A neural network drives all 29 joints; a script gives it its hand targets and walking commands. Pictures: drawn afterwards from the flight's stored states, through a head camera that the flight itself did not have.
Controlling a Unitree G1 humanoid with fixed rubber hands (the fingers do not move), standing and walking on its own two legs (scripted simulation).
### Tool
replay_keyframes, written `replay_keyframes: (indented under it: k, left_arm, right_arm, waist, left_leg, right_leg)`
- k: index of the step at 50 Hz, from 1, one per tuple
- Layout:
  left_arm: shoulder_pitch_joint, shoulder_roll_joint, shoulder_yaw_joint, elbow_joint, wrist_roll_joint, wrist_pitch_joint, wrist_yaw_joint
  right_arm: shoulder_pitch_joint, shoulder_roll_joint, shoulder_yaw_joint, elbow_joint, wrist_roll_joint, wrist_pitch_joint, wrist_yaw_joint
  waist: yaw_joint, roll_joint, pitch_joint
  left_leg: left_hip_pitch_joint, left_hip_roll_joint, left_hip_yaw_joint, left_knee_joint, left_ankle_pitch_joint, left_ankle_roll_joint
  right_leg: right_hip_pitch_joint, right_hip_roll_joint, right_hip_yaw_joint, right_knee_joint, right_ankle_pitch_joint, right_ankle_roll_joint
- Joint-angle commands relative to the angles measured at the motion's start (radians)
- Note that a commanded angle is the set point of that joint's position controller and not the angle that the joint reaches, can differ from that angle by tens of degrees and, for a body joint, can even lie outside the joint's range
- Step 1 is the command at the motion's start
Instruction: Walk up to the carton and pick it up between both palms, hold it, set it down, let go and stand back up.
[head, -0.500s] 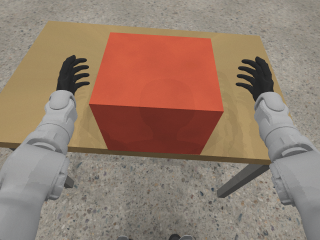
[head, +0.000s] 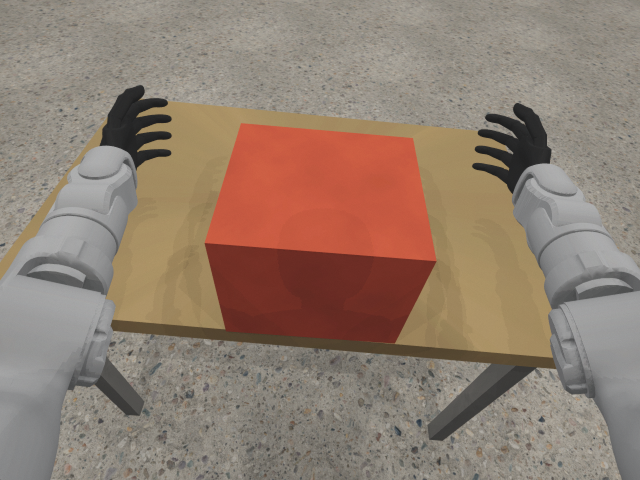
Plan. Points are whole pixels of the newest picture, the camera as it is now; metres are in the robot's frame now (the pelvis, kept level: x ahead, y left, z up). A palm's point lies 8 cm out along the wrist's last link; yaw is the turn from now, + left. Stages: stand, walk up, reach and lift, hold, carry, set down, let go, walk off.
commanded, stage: set down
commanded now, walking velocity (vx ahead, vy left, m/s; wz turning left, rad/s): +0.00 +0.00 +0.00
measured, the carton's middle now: (319, 235) +0.48 +0.01 +0.01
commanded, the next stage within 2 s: none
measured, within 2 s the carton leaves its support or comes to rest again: neither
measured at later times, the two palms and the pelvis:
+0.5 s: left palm (107, 197) +0.40 +0.26 +0.14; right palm (529, 217) +0.41 -0.23 +0.15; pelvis +0.02 +0.00 +0.02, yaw +0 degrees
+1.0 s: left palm (109, 268) +0.34 +0.26 +0.09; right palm (532, 304) +0.32 -0.24 +0.09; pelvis +0.02 +0.01 +0.02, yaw -2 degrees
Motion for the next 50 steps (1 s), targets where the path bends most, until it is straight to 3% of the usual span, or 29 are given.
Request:
replay_keyframes:
  k: [1, 6, 15, 20, 27, 30, 35, 42, 50]
  left_arm:
    - [-0.409, 0.138, 0.079, -0.315, 0.039, 0.068, 0.01]
    - [-0.324, 0.165, 0.165, -0.443, 0.076, 0.187, 0.015]
    - [-0.004, 0.148, 0.308, -0.623, 0.183, 0.315, -0.031]
    - [0.151, 0.118, 0.344, -0.758, 0.206, 0.288, -0.05]
    - [0.211, 0.075, 0.323, -0.935, 0.15, 0.203, -0.015]
    - [0.239, 0.07, 0.316, -0.974, 0.139, 0.179, 0.007]
    - [0.337, 0.067, 0.341, -0.922, 0.162, 0.179, 0.017]
    - [0.545, 0.019, 0.367, -0.911, 0.203, 0.169, -0.011]
    - [0.663, -0.024, 0.331, -1.065, 0.187, 0.101, 0.002]
  right_arm:
    - [-0.358, -0.215, -0.053, -0.225, 0.016, 0.003, 0.017]
    - [-0.323, -0.228, -0.045, -0.322, 0.023, 0.072, 0.016]
    - [-0.07, -0.176, -0.058, -0.475, -0.006, 0.142, -0.022]
    - [0.097, -0.128, -0.118, -0.617, -0.045, 0.109, -0.048]
    - [0.221, -0.097, -0.24, -0.812, -0.122, 0.052, -0.044]
    - [0.27, -0.089, -0.264, -0.848, -0.146, 0.046, -0.027]
    - [0.356, -0.076, -0.252, -0.827, -0.158, 0.061, -0.009]
    - [0.527, -0.041, -0.201, -0.878, -0.146, 0.037, -0.011]
    - [0.693, -0.024, -0.234, -1.009, -0.164, -0.026, -0.002]
  waist:
    - [0.007, 0.121, -0.535]
    - [0.03, 0.065, -0.497]
    - [0.024, -0.017, -0.33]
    - [0.002, 0.015, -0.257]
    - [-0.032, 0.084, -0.227]
    - [-0.026, 0.093, -0.234]
    - [0.004, 0.04, -0.183]
    - [0.036, -0.015, -0.114]
    - [0.017, 0.053, -0.034]
  left_leg:
    - [0.356, -0.022, 0.027, -0.039, 0.354, -0.037]
    - [0.38, -0.033, 0.028, -0.068, 0.399, -0.021]
    - [0.362, -0.053, 0.039, -0.152, 0.395, 0.011]
    - [0.386, -0.06, 0.043, -0.171, 0.341, 0.007]
    - [0.438, -0.053, 0.04, -0.172, 0.228, -0.01]
    - [0.439, -0.046, 0.034, -0.176, 0.187, -0.011]
    - [0.409, -0.043, 0.034, -0.199, 0.123, 0.01]
    - [0.411, -0.053, 0.041, -0.212, 0.181, 0.023]
    - [0.451, -0.051, 0.041, -0.212, 0.189, -0.001]
  right_leg:
    - [0.321, 0.041, -0.01, -0.046, 0.215, 0.012]
    - [0.437, 0.048, 0.003, -0.06, 0.292, 0.025]
    - [0.676, 0.034, 0.044, -0.094, 0.419, 0.047]
    - [0.68, 0.026, 0.049, -0.121, 0.358, 0.042]
    - [0.516, 0.028, 0.031, -0.148, 0.141, 0.011]
    - [0.486, 0.027, 0.031, -0.146, 0.076, 0.002]
    - [0.504, 0.025, 0.049, -0.149, 0.022, 0.004]
    - [0.596, 0.025, 0.07, -0.164, 0.078, 0.009]
    - [0.524, 0.025, 0.068, -0.179, 0.037, -0.011]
